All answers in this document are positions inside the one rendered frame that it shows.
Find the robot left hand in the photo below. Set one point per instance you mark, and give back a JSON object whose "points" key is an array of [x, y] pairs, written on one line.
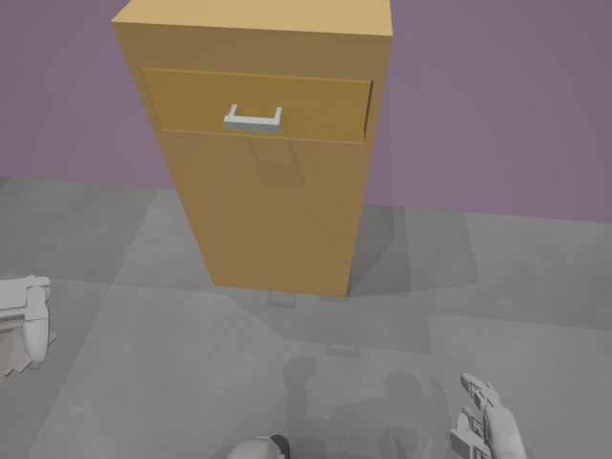
{"points": [[25, 317]]}

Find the cabinet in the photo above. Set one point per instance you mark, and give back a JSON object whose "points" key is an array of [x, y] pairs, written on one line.
{"points": [[268, 213]]}

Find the drawer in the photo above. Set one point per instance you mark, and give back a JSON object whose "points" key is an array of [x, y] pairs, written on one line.
{"points": [[318, 108]]}

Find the robot left foot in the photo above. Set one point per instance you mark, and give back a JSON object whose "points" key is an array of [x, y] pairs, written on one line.
{"points": [[282, 443]]}

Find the left robot thigh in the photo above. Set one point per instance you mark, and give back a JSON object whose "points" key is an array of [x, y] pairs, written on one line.
{"points": [[256, 449]]}

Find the robot right hand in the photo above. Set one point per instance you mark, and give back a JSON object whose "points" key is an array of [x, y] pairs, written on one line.
{"points": [[497, 435]]}

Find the handle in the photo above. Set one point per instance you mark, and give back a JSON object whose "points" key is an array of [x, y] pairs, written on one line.
{"points": [[251, 124]]}

